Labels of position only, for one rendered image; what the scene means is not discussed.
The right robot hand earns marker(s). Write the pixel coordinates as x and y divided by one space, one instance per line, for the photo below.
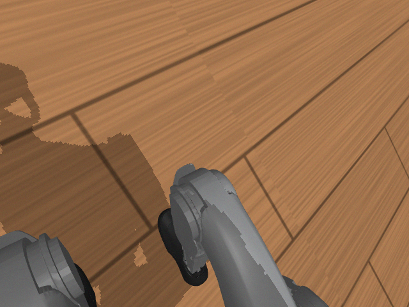
303 296

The left robot foot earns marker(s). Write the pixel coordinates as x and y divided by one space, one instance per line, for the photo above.
89 293

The right robot foot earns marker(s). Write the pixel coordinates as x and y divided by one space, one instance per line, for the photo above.
174 248

